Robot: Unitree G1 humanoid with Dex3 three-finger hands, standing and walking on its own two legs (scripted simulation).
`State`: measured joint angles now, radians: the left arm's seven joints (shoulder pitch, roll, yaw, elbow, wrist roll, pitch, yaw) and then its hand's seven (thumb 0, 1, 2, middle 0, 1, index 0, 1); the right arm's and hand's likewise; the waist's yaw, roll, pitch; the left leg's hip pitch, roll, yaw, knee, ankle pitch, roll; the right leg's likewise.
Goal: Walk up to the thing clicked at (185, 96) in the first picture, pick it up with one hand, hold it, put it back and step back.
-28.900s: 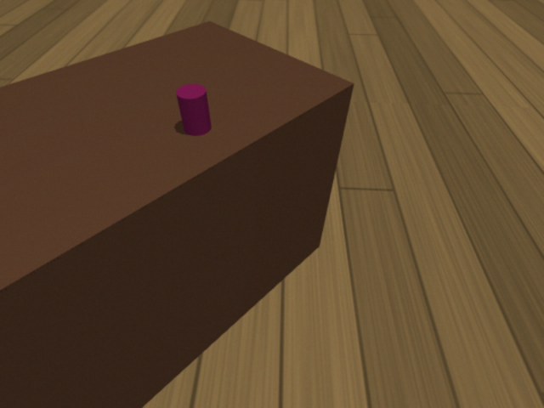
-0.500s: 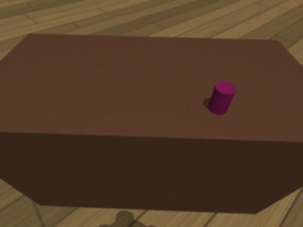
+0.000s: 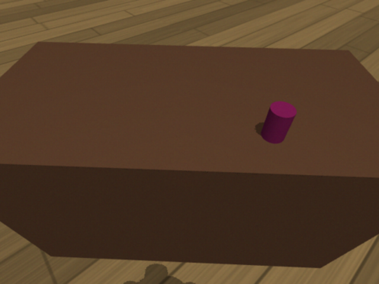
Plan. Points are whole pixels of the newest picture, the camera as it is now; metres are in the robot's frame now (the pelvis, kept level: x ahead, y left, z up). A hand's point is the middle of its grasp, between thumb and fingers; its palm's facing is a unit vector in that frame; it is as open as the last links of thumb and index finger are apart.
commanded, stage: stand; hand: right
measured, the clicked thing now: (277, 122) +0.50 -0.21 +0.06
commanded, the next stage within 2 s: step back in 0.62 s
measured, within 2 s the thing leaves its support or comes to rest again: neither
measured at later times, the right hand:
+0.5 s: hand out of the picture +0.08 -0.25 -0.16, palm faces -0.03 +0.94 -0.34, open 7.4 cm
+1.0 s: hand out of the picture +0.06 -0.28 -0.17, palm faces -0.04 +0.92 -0.38, open 7.4 cm
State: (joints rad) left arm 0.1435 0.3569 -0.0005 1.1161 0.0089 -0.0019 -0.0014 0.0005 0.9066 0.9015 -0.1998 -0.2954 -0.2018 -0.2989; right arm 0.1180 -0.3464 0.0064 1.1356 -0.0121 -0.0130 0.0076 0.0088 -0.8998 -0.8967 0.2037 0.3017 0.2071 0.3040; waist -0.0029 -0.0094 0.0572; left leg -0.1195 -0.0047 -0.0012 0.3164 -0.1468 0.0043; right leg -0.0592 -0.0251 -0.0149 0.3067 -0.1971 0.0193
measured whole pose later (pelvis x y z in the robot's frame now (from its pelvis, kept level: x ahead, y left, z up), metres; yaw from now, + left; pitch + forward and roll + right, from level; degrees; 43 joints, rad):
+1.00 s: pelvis -0.05 -0.01 -0.02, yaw +1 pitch -2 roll +1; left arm 0.10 0.37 0.05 0.96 0.03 0.04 0.00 0.00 0.91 0.90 -0.20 -0.30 -0.20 -0.30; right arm 0.06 -0.42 -0.05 0.98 0.00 0.06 0.01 0.01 -0.90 -0.90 0.20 0.30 0.21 0.30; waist 0.01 0.00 0.18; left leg -0.42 -0.07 -0.07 0.98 -0.49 0.03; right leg -0.30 -0.04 -0.02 0.61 -0.27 -0.02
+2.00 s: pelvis -0.29 +0.05 -0.03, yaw +1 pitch -3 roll +2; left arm 0.07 0.39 0.07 0.74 0.02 0.06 0.01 0.00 0.90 0.90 -0.20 -0.30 -0.20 -0.30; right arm 0.18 -0.38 -0.05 0.90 -0.02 0.03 -0.02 0.01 -0.90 -0.90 0.20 0.30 0.21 0.30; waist 0.00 -0.05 0.22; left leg -0.22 -0.05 -0.03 0.64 -0.36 0.00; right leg -0.41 -0.06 0.00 0.70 -0.24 0.00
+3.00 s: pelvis -0.61 +0.01 -0.02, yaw -1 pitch -2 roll -1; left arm 0.18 0.40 0.07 0.84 0.01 0.07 0.00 0.00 0.91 0.90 -0.20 -0.30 -0.20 -0.30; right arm 0.14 -0.35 -0.03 0.86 -0.04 0.02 0.00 0.01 -0.90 -0.90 0.21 0.30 0.21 0.30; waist 0.02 -0.05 0.13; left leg -0.33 0.02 0.01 0.56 -0.20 0.03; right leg -0.35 0.06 0.13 1.04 -0.47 0.02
